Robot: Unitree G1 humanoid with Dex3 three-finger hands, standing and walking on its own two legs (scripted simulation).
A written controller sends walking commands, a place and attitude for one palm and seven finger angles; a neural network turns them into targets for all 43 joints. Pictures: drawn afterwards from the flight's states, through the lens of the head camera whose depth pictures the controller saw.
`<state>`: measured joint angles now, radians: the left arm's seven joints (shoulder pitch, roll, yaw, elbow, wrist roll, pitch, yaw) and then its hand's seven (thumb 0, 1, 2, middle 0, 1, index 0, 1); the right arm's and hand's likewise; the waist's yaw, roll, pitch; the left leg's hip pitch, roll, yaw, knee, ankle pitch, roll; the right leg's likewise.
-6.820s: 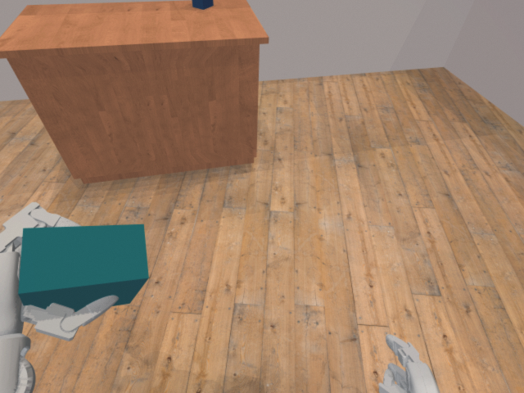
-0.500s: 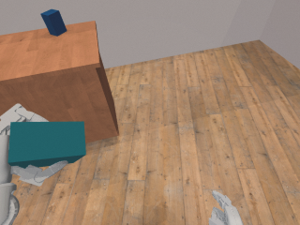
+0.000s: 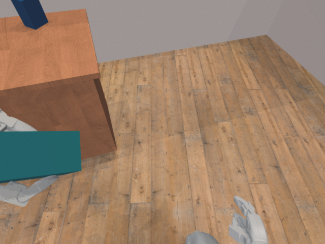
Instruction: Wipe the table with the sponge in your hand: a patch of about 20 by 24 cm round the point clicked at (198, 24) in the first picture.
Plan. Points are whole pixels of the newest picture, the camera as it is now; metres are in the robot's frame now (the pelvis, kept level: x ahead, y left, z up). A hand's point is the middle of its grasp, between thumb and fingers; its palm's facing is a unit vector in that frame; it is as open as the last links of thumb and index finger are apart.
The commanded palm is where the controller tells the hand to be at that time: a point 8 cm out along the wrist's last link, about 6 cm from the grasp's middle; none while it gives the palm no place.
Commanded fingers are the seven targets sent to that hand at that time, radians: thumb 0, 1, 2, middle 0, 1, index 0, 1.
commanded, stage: take the last steps up to it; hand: left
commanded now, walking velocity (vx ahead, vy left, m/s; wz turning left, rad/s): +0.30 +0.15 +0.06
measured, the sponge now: (46, 157) +0.24 +0.21 +0.16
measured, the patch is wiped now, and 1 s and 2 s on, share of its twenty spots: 0.00 0.00 0.00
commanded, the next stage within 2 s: come to a stop and stand still in 1.22 s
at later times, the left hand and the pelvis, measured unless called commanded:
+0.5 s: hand (35, 110) +0.32 +0.26 +0.17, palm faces +0.36 -0.79 -0.50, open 10.3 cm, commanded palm +0.26 +0.32 +0.18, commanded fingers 0.00 0.10 1.30 -1.20 -1.60 -1.20 -1.60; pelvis +0.11 +0.03 +0.00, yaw +3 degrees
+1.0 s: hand (19, 75) +0.41 +0.33 +0.18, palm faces +0.42 -0.74 -0.53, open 10.3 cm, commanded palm +0.36 +0.37 +0.18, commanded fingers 0.00 0.10 1.30 -1.20 -1.60 -1.20 -1.60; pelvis +0.21 +0.09 -0.01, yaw +2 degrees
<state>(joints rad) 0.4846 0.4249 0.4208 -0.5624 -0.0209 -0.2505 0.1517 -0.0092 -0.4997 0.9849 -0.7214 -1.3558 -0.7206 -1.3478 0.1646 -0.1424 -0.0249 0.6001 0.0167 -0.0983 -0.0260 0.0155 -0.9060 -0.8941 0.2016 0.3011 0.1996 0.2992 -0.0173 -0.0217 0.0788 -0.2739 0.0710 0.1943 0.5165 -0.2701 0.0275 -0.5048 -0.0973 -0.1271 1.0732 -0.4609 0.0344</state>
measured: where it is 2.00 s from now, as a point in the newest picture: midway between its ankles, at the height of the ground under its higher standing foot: (133, 224)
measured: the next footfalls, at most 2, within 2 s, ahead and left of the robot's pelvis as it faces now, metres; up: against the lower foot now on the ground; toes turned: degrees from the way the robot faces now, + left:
right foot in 0.16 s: +0.12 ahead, -0.09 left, +0.00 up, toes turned -10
left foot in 0.58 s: +0.24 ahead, +0.19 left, +0.00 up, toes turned +12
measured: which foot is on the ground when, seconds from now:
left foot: down 0.00-0.18, up 0.20-0.56, down 0.58-0.94, up 0.96-1.00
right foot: up 0.00-0.14, down 0.16-0.58, up 0.60-0.90, down 0.92-1.00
